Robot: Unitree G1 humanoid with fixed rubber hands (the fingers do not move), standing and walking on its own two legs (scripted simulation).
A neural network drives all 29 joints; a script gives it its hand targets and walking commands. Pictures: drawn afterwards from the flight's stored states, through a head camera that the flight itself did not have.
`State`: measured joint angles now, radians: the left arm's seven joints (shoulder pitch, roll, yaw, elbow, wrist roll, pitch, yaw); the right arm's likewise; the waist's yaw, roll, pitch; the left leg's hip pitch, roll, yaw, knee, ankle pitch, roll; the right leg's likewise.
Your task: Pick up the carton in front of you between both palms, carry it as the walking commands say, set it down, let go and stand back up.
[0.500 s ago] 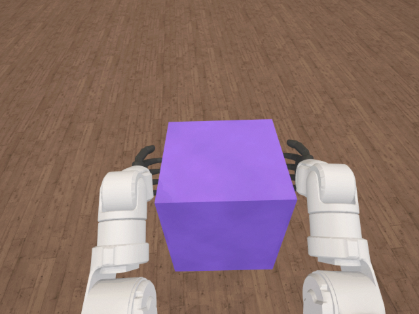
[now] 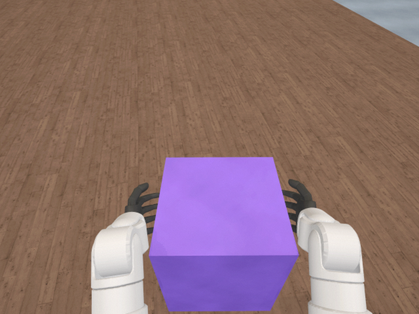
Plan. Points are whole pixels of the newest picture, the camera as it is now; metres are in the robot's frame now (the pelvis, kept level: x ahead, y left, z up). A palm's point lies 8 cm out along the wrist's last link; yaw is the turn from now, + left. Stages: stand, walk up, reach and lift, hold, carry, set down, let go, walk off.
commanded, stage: carry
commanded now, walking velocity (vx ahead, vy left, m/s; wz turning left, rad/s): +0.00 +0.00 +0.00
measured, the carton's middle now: (219, 236) +0.28 +0.00 +0.00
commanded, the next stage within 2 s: hold in 1.74 s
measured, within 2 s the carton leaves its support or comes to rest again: neither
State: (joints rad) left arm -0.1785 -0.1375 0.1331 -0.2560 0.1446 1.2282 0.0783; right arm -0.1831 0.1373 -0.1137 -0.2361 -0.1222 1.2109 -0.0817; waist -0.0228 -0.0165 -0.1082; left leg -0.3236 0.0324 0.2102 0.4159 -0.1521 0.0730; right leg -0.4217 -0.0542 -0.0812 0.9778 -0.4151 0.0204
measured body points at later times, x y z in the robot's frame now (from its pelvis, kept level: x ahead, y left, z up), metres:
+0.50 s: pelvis +0.16 -0.03 -0.01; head +0.12 -0.04 +0.44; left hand +0.42 +0.14 +0.06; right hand +0.44 -0.16 +0.06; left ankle +0.05 +0.07 -0.74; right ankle +0.18 -0.12 -0.74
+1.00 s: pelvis +0.13 -0.03 -0.01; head +0.09 -0.03 +0.44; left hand +0.42 +0.14 +0.03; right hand +0.44 -0.16 +0.03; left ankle +0.05 +0.07 -0.74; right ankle +0.18 -0.13 -0.74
